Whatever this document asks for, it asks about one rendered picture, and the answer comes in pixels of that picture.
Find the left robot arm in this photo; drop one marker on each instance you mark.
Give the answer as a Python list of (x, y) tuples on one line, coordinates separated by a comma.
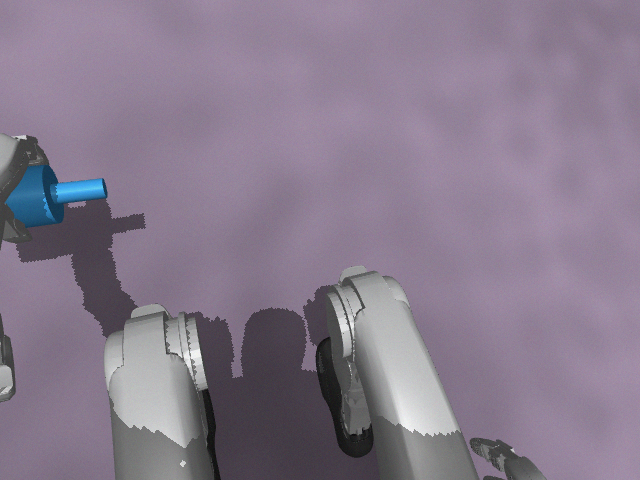
[(7, 371)]

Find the right robot hand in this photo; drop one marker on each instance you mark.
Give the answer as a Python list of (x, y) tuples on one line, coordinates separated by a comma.
[(503, 458)]

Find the left robot hand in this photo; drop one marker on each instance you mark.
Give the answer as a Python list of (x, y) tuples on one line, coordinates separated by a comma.
[(16, 154)]

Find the bottle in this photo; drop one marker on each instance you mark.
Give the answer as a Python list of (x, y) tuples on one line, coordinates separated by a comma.
[(39, 198)]

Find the left robot foot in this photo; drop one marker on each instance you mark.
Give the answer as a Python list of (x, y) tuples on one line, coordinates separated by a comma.
[(211, 434)]

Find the right robot foot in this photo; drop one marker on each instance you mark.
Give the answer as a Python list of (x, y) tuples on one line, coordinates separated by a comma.
[(353, 445)]

